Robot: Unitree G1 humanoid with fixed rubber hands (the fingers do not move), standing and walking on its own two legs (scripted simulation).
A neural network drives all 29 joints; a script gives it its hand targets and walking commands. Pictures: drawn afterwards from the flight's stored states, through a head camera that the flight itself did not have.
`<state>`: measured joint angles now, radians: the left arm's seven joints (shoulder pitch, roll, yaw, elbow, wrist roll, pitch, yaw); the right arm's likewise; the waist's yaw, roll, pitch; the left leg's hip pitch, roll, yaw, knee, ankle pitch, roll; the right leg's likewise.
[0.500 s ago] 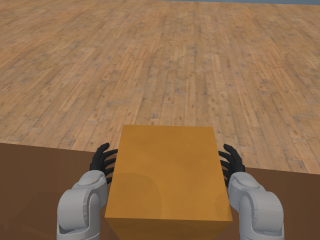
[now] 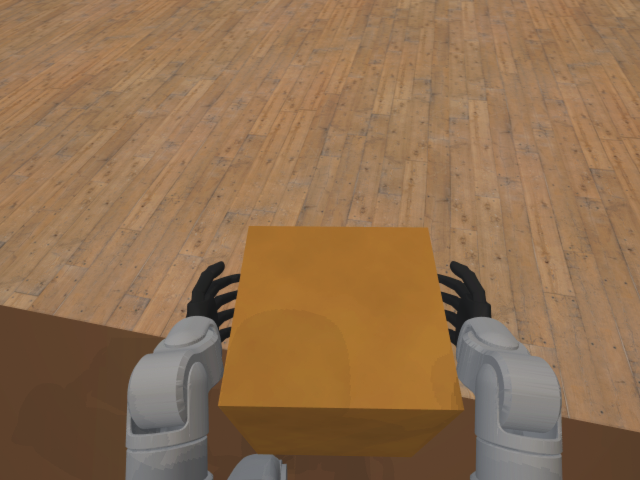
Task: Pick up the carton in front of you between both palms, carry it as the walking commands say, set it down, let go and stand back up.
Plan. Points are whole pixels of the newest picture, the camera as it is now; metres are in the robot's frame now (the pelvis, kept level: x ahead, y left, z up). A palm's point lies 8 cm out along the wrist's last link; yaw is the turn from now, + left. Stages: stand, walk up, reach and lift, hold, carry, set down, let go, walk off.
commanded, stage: carry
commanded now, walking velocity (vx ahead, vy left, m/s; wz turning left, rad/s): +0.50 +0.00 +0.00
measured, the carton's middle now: (336, 350) +0.27 +0.01 +0.01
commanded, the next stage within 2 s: none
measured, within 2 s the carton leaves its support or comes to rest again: neither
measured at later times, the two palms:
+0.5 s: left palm (259, 135) +0.67 +0.17 +0.06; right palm (422, 140) +0.64 -0.13 +0.07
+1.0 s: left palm (266, 80) +0.82 +0.18 +0.10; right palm (411, 81) +0.81 -0.12 +0.09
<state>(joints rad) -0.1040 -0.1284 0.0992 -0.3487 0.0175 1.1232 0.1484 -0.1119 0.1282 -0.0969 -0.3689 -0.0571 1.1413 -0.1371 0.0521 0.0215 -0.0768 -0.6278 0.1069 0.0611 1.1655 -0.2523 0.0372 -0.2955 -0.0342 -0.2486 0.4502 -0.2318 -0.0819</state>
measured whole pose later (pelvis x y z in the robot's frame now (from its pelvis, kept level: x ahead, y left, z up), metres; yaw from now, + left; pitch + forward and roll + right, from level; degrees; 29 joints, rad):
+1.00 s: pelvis +0.49 +0.03 +0.00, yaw -2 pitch +6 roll +0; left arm -0.44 -0.13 0.23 -0.12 0.03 1.07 0.16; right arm -0.42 0.13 -0.25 -0.15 -0.05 1.07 -0.14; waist 0.02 0.01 -0.04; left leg -0.31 -0.02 0.05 0.60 -0.31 0.05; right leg -0.33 0.02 -0.06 0.59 -0.27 -0.04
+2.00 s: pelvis +0.68 +0.09 -0.13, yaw -1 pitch +8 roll -6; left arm -0.37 -0.15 0.21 -0.11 0.04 0.91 0.16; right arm -0.34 0.13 -0.25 -0.09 0.01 0.86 -0.13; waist 0.01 0.05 0.10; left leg -0.51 0.01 0.04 0.41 0.01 0.09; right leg -0.34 0.05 -0.01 1.27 -0.75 0.05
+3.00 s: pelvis +0.44 +0.07 -0.13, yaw +2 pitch +0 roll -3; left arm -0.45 -0.10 0.19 0.08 -0.02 0.98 0.19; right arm -0.38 0.18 -0.35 -0.03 -0.07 0.98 -0.13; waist 0.16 0.00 0.01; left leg -0.83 0.00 -0.04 0.99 -0.44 -0.05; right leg -0.57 0.15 -0.20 1.31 -0.77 -0.21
